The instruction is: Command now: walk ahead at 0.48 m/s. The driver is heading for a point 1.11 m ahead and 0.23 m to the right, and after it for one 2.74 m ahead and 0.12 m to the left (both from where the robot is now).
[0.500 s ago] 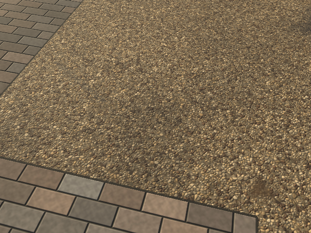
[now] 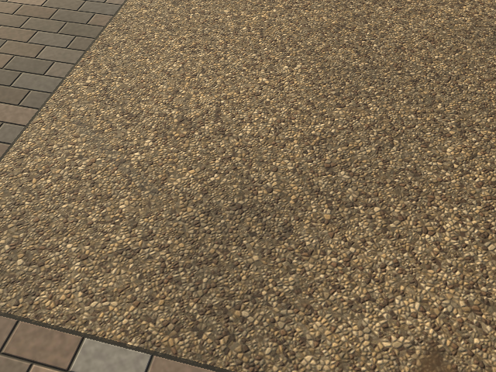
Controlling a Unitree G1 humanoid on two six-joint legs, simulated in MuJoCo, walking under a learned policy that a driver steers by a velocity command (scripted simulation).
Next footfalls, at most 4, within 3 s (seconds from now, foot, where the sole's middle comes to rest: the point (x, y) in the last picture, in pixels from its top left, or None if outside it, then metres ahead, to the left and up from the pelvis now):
0.40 left None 0.41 0.16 -0.77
0.92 right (297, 307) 0.65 -0.09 -0.77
1.44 left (238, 277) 0.74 0.07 -0.77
1.74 right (304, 336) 0.56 -0.11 -0.77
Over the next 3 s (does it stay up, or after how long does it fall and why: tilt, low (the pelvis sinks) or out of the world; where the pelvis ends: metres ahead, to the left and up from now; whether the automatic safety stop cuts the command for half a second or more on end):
stays up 0.94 -0.21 0.01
